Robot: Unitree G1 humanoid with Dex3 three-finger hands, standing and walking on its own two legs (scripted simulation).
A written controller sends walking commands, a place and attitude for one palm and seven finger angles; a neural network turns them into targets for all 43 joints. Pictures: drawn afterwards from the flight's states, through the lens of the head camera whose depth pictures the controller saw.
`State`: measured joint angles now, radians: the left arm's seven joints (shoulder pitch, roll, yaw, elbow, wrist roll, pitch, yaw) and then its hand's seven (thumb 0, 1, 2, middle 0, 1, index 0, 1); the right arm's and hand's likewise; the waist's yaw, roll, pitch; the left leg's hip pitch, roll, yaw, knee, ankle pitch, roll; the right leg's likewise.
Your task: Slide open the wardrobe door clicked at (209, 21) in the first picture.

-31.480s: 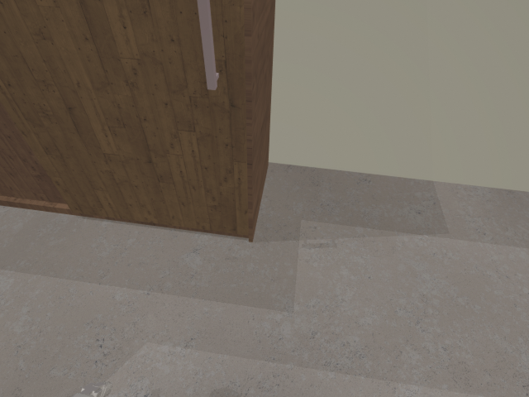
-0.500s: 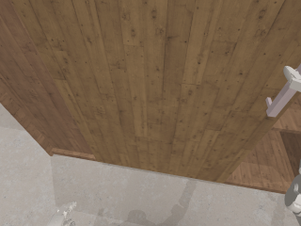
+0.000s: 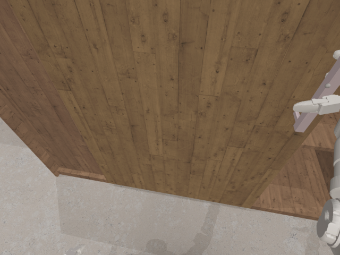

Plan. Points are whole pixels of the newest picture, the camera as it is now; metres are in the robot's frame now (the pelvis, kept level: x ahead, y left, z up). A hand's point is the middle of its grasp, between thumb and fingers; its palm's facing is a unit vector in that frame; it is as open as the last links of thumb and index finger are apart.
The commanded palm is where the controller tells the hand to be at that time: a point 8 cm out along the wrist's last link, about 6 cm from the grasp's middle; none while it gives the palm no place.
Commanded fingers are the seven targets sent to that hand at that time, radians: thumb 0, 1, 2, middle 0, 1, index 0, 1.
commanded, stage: slip the hand off the handle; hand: right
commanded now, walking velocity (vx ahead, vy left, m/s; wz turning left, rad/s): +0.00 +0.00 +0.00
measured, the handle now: (330, 73) +0.48 -0.31 +0.20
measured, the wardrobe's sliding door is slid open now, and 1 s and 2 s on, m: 0.46 0.46 0.46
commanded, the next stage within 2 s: draw the hand back to the body in 1.26 s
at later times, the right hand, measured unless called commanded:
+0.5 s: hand out of the picture +0.43 -0.36 +0.21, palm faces +0.48 +0.84 -0.23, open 14.7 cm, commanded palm +0.40 -0.39 +0.20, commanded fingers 0.00 0.55 -0.20 0.25 1.15 0.25 1.15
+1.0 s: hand out of the picture +0.38 -0.36 +0.20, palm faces +0.49 +0.84 -0.22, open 14.7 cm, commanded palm +0.32 -0.39 +0.20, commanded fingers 0.00 0.55 -0.20 0.25 1.15 0.25 1.15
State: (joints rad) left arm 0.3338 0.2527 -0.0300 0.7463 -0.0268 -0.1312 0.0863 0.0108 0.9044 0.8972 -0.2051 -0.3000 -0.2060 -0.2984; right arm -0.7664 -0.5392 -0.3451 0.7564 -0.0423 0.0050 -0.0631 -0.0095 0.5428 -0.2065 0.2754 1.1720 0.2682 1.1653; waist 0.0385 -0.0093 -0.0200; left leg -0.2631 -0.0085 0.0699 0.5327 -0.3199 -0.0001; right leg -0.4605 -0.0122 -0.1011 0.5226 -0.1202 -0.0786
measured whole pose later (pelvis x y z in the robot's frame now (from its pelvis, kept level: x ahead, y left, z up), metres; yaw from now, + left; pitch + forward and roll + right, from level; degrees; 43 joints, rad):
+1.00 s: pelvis +0.03 +0.02 +0.00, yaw +1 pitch +4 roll +2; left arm 0.33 0.27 -0.03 0.66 -0.05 -0.07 0.12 0.01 0.91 0.90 -0.20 -0.30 -0.21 -0.30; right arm -0.42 -0.66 -0.61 0.54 0.07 0.01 0.16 -0.01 0.55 -0.20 0.26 1.15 0.26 1.15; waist 0.01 -0.03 -0.06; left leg -0.25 -0.03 0.06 0.52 -0.35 0.02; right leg -0.47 -0.04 -0.10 0.57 -0.18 -0.06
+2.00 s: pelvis +0.00 +0.00 +0.00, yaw +0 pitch -3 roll +2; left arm 0.21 0.27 -0.08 0.62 -0.05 -0.26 0.09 0.01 0.90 0.90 -0.20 -0.30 -0.20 -0.30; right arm 0.07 -0.48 -0.48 -0.04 0.19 0.05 0.15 -0.01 0.42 -0.27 0.25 1.07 0.25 1.07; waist -0.07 -0.05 -0.02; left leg -0.10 -0.02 0.07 0.46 -0.31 0.01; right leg -0.33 0.00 -0.07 0.51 -0.15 -0.06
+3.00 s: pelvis +0.04 +0.04 +0.01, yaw +1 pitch -6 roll +0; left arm 0.18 0.23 -0.03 0.64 0.00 -0.09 0.08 0.01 0.90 0.90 -0.20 -0.30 -0.20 -0.30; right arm 0.46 -0.35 -0.31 -0.40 0.10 -0.06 -0.08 0.02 -0.89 -0.90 0.21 0.30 0.21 0.30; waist -0.08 -0.06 0.01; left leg 0.07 -0.04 0.05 0.31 -0.28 0.05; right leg -0.16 -0.01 -0.06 0.37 -0.12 -0.02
